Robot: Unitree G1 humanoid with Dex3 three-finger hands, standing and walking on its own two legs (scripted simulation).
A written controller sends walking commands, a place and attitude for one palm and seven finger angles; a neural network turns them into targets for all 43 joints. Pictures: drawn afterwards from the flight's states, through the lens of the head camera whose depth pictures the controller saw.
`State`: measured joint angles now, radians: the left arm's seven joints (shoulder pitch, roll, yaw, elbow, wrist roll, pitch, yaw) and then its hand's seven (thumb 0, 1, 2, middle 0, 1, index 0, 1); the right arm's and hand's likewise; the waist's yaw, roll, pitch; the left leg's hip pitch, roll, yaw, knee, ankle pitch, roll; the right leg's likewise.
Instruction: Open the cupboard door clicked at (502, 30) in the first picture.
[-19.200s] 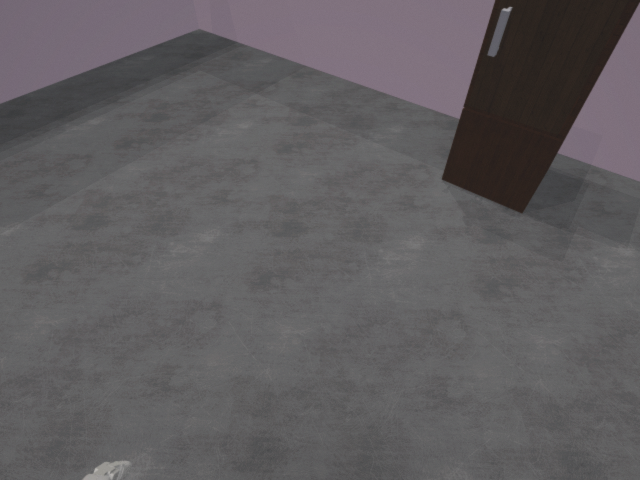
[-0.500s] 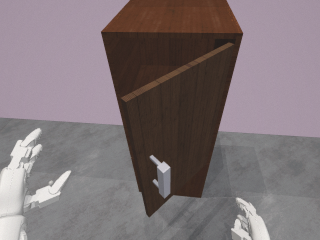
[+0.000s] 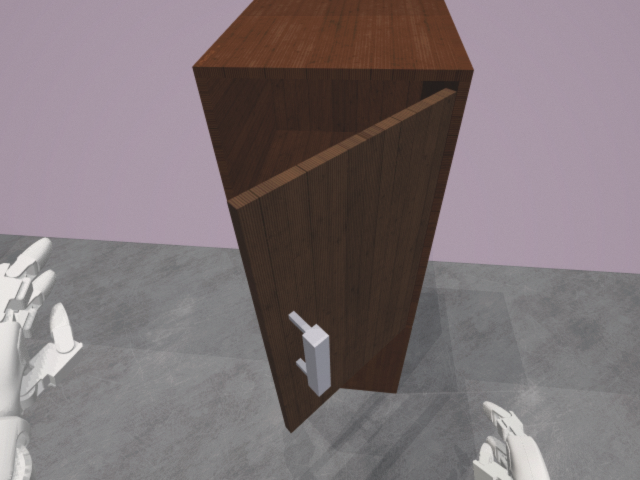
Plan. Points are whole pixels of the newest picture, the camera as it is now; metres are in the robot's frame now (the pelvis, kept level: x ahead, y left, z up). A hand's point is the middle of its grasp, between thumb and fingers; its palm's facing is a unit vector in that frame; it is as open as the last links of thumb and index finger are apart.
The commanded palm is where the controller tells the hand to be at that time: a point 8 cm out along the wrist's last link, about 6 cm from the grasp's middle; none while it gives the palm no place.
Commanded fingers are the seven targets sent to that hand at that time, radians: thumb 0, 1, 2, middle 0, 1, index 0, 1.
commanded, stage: draw the hand back to the body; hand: left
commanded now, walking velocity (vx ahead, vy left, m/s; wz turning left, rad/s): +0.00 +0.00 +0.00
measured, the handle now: (308, 353) +0.31 +0.06 -0.04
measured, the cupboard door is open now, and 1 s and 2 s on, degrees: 49 49 49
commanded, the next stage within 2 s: step back with the hand held close in 0.02 s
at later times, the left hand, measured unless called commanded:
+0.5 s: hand (58, 367) +0.17 +0.27 +0.15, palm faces +0.34 -0.79 -0.51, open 7.4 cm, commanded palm +0.11 +0.31 +0.17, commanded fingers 0.00 0.90 0.90 -0.20 -0.30 -0.20 -0.30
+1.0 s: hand out of the picture +0.07 +0.30 +0.15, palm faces +0.47 -0.75 -0.46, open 7.4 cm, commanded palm +0.02 +0.34 +0.17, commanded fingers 0.00 0.90 0.90 -0.20 -0.30 -0.20 -0.30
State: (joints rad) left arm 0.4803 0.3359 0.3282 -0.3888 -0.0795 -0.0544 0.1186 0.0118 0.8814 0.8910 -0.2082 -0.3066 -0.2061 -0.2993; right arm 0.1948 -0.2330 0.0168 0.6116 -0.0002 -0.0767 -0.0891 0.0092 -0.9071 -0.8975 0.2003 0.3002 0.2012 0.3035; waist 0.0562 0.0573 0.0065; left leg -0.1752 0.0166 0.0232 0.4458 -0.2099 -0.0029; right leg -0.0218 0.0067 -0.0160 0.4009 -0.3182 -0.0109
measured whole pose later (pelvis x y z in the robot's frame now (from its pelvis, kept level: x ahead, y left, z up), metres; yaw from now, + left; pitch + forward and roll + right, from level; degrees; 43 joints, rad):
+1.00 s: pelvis -0.11 +0.04 -0.01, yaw +3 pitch -1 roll -3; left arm 0.59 0.38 0.41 -0.55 -0.04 -0.20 0.17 0.01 0.89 0.90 -0.21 -0.31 -0.21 -0.30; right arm 0.20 -0.23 -0.01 0.60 -0.01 -0.05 -0.07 0.01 -0.91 -0.90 0.20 0.30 0.20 0.30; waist 0.02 0.04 0.05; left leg -0.46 0.00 -0.01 0.66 -0.29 0.00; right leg -0.30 0.03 0.01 0.54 -0.22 0.02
